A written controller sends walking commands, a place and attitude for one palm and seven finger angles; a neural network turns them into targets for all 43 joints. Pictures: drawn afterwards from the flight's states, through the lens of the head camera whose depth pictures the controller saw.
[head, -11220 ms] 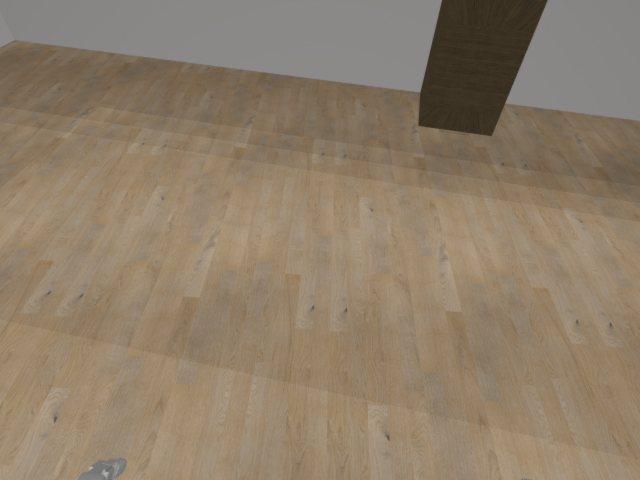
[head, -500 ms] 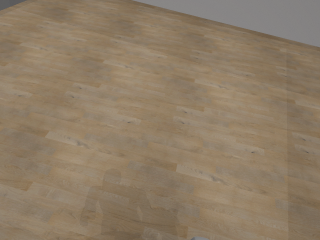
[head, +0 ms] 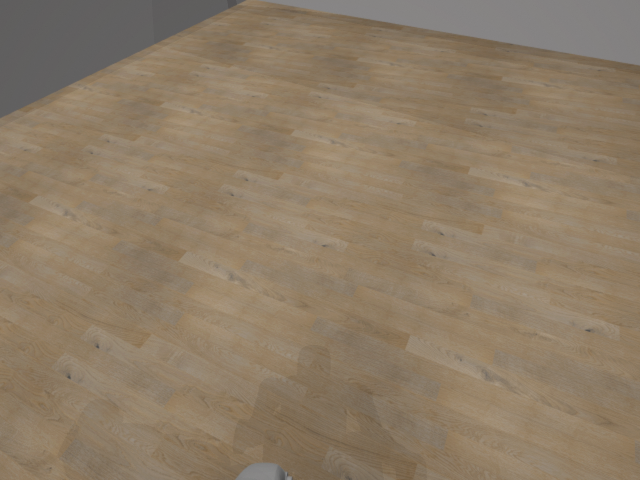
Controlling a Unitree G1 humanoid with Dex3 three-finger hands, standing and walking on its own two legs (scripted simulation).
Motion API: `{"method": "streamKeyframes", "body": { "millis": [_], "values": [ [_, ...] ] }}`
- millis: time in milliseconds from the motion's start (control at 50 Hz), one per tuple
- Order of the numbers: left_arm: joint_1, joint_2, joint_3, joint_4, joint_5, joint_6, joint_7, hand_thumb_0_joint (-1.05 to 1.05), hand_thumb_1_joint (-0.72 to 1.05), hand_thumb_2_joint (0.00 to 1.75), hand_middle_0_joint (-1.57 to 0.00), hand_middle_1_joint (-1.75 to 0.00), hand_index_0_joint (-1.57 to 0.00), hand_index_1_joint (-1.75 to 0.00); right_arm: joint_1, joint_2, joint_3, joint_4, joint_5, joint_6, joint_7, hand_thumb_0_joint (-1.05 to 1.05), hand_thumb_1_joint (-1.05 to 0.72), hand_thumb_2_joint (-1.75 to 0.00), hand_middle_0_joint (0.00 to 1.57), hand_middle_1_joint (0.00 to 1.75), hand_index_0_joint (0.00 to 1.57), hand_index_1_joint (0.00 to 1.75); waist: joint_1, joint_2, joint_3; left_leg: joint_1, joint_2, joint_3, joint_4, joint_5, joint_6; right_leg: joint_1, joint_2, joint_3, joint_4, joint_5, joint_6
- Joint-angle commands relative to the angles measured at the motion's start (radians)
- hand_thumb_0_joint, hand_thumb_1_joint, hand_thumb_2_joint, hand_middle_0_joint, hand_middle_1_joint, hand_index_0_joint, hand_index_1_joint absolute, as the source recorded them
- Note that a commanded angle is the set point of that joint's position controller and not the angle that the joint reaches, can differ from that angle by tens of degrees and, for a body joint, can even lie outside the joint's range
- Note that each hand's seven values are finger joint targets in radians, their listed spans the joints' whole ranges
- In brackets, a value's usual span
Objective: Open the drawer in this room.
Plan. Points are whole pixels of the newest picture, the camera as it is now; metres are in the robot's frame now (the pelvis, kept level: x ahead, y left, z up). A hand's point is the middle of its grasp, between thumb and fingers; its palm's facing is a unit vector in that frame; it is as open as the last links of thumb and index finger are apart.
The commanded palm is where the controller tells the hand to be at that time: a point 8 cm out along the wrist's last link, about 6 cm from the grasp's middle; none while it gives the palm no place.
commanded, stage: turn or walk to find it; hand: left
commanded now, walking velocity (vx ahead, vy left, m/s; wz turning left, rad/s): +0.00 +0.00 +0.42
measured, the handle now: out of the picture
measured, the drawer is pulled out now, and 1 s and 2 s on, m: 0.00 0.00 0.00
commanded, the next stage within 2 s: none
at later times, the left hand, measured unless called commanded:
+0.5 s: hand out of the picture -0.04 +0.28 -0.18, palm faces +0.28 -0.93 -0.22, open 7.4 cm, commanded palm none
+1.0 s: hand out of the picture -0.01 +0.21 -0.14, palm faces +0.40 -0.87 -0.28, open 7.4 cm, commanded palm none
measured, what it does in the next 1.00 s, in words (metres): steps on the spot, turning left: left foot, then right foot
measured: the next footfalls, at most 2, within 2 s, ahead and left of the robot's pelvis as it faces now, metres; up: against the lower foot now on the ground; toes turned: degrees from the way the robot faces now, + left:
left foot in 0.28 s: +0.00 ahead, +0.16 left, +0.00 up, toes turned +13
right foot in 0.84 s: +0.03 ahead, -0.07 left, +0.00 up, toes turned +16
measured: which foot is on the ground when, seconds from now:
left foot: up 0.00-0.26, down 0.28-0.84, up 0.86-1.00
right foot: down 0.00-0.28, up 0.30-0.82, down 0.84-1.00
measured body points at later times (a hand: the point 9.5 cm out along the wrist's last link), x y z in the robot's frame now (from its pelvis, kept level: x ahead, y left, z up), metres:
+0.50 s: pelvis -0.03 +0.07 +0.00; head -0.01 +0.10 +0.45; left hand -0.05 +0.33 -0.16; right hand +0.14 -0.15 -0.12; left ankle -0.04 +0.15 -0.74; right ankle -0.02 -0.10 -0.66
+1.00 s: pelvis -0.04 +0.00 +0.00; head +0.00 -0.03 +0.44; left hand -0.03 +0.26 -0.12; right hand +0.07 -0.23 -0.17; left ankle -0.11 +0.13 -0.66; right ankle -0.01 -0.08 -0.74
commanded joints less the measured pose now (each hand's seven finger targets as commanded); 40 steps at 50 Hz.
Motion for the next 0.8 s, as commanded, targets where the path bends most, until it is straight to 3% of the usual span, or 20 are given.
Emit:
{"method": "streamKeyframes", "body": {
  "millis": [0, 140, 180, 220, 240, 260, 280, 300, 320, 340, 380, 440, 540, 660, 740, 780],
  "values": [
    [0.039, 0.193, 0.052, -0.053, 0.012, -0.024, 0.012, 0.0, 0.9, 0.9, -0.2, -0.3, -0.2, -0.3, -0.065, -0.04, 0.002, -0.073, 0.002, -0.022, -0.005, 0.0, -0.9, -0.9, 0.2, 0.3, 0.2, 0.3, 0.055, -0.197, 0.012, -0.081, 0.028, 0.019, -0.056, -0.046, -0.013, 0.059, -0.272, 0.185, -0.19, 0.26, -0.074],
    [0.111, 0.251, 0.067, -0.008, 0.025, -0.013, 0.006, 0.0, 0.9, 0.9, -0.2, -0.3, -0.2, -0.3, -0.165, -0.014, 0.031, -0.104, 0.019, -0.044, -0.008, 0.0, -0.9, -0.9, 0.2, 0.3, 0.2, 0.3, 0.101, -0.247, -0.055, 0.074, 0.01, 0.119, -0.408, -0.156, 0.012, 0.131, -0.302, 0.13, -0.074, 0.566, -0.103],
    [0.097, 0.26, 0.07, -0.002, 0.024, -0.01, 0.004, 0.0, 0.9, 0.9, -0.2, -0.3, -0.2, -0.3, -0.139, -0.019, 0.034, -0.105, 0.021, -0.05, -0.01, 0.0, -0.9, -0.9, 0.2, 0.3, 0.2, 0.3, 0.083, -0.26, -0.075, 0.143, 0.002, 0.14, -0.514, -0.115, 0.024, 0.116, -0.301, 0.112, -0.038, 0.56, -0.084],
    [0.064, 0.26, 0.07, -0.001, 0.015, -0.003, 0.002, 0.0, 0.9, 0.9, -0.2, -0.3, -0.2, -0.3, -0.095, -0.038, 0.031, -0.092, 0.019, -0.058, -0.009, 0.0, -0.9, -0.9, 0.2, 0.3, 0.2, 0.3, 0.042, -0.234, -0.079, 0.287, 0.006, 0.15, -0.684, 0.055, 0.037, 0.02, -0.276, 0.054, 0.029, 0.448, -0.024],
    [0.063, 0.239, 0.066, -0.009, 0.006, 0.003, -0.001, 0.0, 0.9, 0.9, -0.2, -0.3, -0.2, -0.3, -0.061, -0.081, 0.022, -0.086, 0.017, -0.068, -0.008, 0.0, -0.9, -0.9, 0.2, 0.3, 0.2, 0.3, 0.017, -0.124, -0.111, 0.42, 0.051, 0.093, -0.791, 0.189, 0.058, -0.076, -0.241, 0.015, 0.141, 0.339, 0.024],
    [0.063, 0.184, 0.057, -0.034, -0.001, 0.009, -0.004, 0.0, 0.9, 0.9, -0.2, -0.3, -0.2, -0.3, -0.028, -0.175, 0.001, -0.088, 0.01, -0.076, -0.01, 0.0, -0.9, -0.9, 0.2, 0.3, 0.2, 0.3, 0.0, 0.165, -0.131, 0.548, 0.268, -0.198, -0.836, 0.433, 0.138, -0.3, -0.113, -0.026, 0.335, -0.054, 0.094],
    [0.021, 0.147, 0.036, -0.067, 0.003, 0.018, -0.001, 0.0, 0.9, 0.9, -0.2, -0.3, -0.2, -0.3, 0.012, -0.228, -0.01, -0.078, 0.012, -0.068, -0.019, 0.0, -0.9, -0.9, 0.2, 0.3, 0.2, 0.3, -0.023, 0.256, -0.114, 0.512, 0.397, -0.296, -0.854, 0.665, 0.244, -0.379, -0.062, 0.041, 0.485, -0.373, 0.116],
    [-0.011, 0.172, 0.042, -0.064, 0.009, 0.029, 0.003, 0.0, 0.9, 0.9, -0.2, -0.3, -0.2, -0.3, 0.001, -0.21, -0.005, -0.069, 0.008, -0.064, -0.024, 0.0, -0.9, -0.9, 0.2, 0.3, 0.2, 0.3, -0.025, 0.169, -0.098, 0.438, 0.386, -0.239, -0.855, 0.552, 0.27, -0.347, -0.071, 0.109, 0.565, -0.344, 0.102],
    [-0.028, 0.169, 0.045, -0.049, 0.01, 0.036, 0.002, 0.0, 0.9, 0.9, -0.2, -0.3, -0.2, -0.3, -0.049, -0.181, 0.004, -0.079, 0.007, -0.068, -0.034, 0.0, -0.9, -0.9, 0.2, 0.3, 0.2, 0.3, -0.011, 0.207, -0.054, 0.376, 0.33, -0.225, -0.88, 0.475, 0.255, -0.363, -0.077, 0.141, 0.593, -0.283, 0.104],
    [-0.034, 0.18, 0.052, -0.04, 0.01, 0.036, -0.005, 0.0, 0.9, 0.9, -0.2, -0.3, -0.2, -0.3, -0.101, -0.161, 0.01, -0.094, 0.005, -0.067, -0.038, 0.0, -0.9, -0.9, 0.2, 0.3, 0.2, 0.3, 0.006, 0.178, -0.01, 0.348, 0.295, -0.2, -0.876, 0.436, 0.247, -0.377, -0.072, 0.144, 0.622, -0.226, 0.106],
    [0.006, 0.176, 0.053, -0.019, 0.012, 0.03, -0.016, 0.0, 0.9, 0.9, -0.2, -0.3, -0.2, -0.3, -0.144, -0.136, 0.022, -0.109, 0.008, -0.074, -0.038, 0.0, -0.9, -0.9, 0.2, 0.3, 0.2, 0.3, 0.038, 0.108, -0.006, 0.348, 0.239, -0.135, -0.87, 0.454, 0.218, -0.372, -0.06, 0.145, 0.645, -0.135, 0.114],
    [0.018, 0.177, 0.052, -0.014, 0.011, 0.026, -0.015, 0.0, 0.9, 0.9, -0.2, -0.3, -0.2, -0.3, -0.111, -0.133, 0.019, -0.106, 0.014, -0.084, -0.038, 0.0, -0.9, -0.9, 0.2, 0.3, 0.2, 0.3, 0.037, 0.078, -0.06, 0.427, 0.209, -0.103, -0.853, 0.568, 0.21, -0.379, -0.048, 0.146, 0.637, -0.089, 0.132],
    [-0.034, 0.171, 0.049, -0.045, 0.008, 0.027, -0.009, 0.0, 0.9, 0.9, -0.2, -0.3, -0.2, -0.3, -0.066, -0.129, 0.012, -0.101, 0.011, -0.083, -0.035, 0.0, -0.9, -0.9, 0.2, 0.3, 0.2, 0.3, 0.02, 0.081, -0.065, 0.439, 0.216, -0.166, -0.85, 0.552, 0.235, -0.374, -0.039, 0.16, 0.565, -0.102, 0.144],
    [-0.118, 0.15, 0.043, -0.089, 0.003, 0.024, -0.006, 0.0, 0.9, 0.9, -0.2, -0.3, -0.2, -0.3, -0.027, -0.13, 0.002, -0.096, 0.002, -0.075, -0.034, 0.0, -0.9, -0.9, 0.2, 0.3, 0.2, 0.3, -0.002, 0.115, -0.068, 0.399, 0.215, -0.274, -0.831, 0.521, 0.259, -0.306, -0.003, 0.165, 0.407, -0.166, 0.129],
    [-0.072, 0.143, 0.04, -0.084, -0.005, 0.016, -0.002, 0.0, 0.9, 0.9, -0.2, -0.3, -0.2, -0.3, -0.05, -0.132, -0.002, -0.104, 0.0, -0.069, -0.031, 0.0, -0.9, -0.9, 0.2, 0.3, 0.2, 0.3, 0.025, 0.116, -0.092, 0.315, 0.185, -0.303, -0.797, 0.517, 0.243, -0.153, 0.034, 0.15, 0.207, -0.116, 0.109],
    [-0.001, 0.153, 0.045, -0.066, -0.007, 0.005, 0.002, 0.0, 0.9, 0.9, -0.2, -0.3, -0.2, -0.3, -0.069, -0.121, -0.003, -0.111, 0.007, -0.067, -0.028, 0.0, -0.9, -0.9, 0.2, 0.3, 0.2, 0.3, 0.067, 0.078, -0.111, 0.204, 0.141, -0.285, -0.742, 0.412, 0.197, 0.024, 0.029, 0.142, -0.012, 0.052, 0.102]
  ]
}}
